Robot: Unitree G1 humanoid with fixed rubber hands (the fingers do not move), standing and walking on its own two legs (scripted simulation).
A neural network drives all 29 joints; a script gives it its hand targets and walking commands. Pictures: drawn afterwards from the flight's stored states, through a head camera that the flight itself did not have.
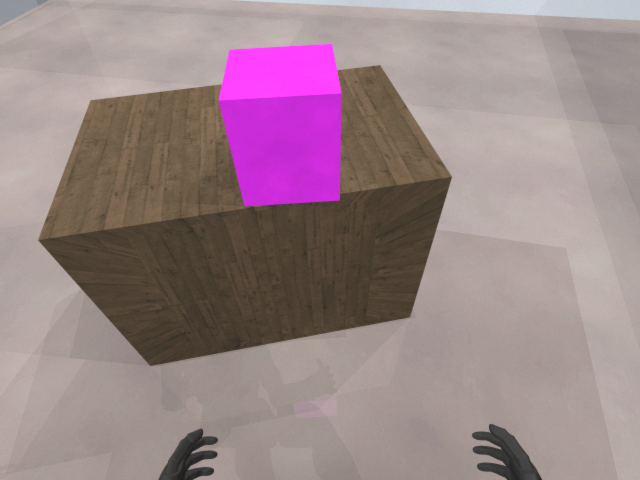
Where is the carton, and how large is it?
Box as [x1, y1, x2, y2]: [219, 44, 341, 205]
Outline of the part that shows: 331,44 229,50 219,96 219,103 244,205 339,200 341,93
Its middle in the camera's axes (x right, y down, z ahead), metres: -0.07 -0.25 +0.82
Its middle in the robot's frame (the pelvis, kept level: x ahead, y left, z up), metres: +0.78 +0.10 +0.01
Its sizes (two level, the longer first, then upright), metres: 0.210 0.200 0.250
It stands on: a pedestal, 0.64 m high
